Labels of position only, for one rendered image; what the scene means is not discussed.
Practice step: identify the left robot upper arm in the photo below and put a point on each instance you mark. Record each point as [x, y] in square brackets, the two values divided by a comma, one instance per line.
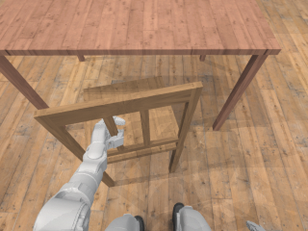
[64, 215]

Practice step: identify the left robot shin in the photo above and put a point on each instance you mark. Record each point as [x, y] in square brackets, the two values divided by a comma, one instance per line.
[128, 215]

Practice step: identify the left robot hand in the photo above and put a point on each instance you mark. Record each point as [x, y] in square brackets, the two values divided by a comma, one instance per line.
[101, 134]

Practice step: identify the chair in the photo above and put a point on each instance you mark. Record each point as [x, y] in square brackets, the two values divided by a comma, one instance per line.
[145, 105]

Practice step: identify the table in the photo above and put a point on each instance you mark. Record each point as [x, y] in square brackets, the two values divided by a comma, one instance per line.
[135, 28]

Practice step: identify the right robot hand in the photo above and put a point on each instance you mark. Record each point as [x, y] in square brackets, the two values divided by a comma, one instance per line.
[253, 226]

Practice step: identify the right robot thigh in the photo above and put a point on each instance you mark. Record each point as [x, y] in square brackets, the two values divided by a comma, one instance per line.
[190, 220]

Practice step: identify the left robot forearm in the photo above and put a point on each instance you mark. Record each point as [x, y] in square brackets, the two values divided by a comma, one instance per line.
[85, 181]

